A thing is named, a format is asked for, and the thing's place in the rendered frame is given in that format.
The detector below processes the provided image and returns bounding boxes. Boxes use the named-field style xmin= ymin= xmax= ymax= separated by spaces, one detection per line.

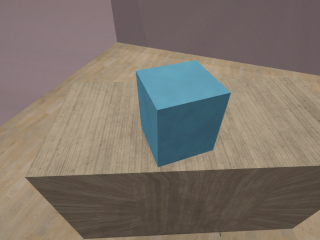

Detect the carton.
xmin=136 ymin=60 xmax=231 ymax=167

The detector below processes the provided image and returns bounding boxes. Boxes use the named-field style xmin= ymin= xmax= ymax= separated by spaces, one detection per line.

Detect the pedestal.
xmin=25 ymin=77 xmax=320 ymax=239

